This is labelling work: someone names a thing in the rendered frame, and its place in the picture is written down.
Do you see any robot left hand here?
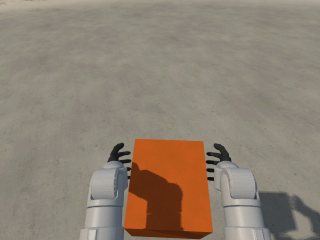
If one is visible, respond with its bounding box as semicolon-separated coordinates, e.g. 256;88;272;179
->
107;143;132;180

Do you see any left robot forearm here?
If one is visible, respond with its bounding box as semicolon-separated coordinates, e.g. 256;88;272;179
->
79;161;128;240

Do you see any right robot forearm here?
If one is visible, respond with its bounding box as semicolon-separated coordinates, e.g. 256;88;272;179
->
214;161;272;240

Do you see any carton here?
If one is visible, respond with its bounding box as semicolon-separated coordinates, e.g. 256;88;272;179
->
124;138;213;239

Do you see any robot right hand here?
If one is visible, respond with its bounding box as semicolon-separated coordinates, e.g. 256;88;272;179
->
206;143;232;181

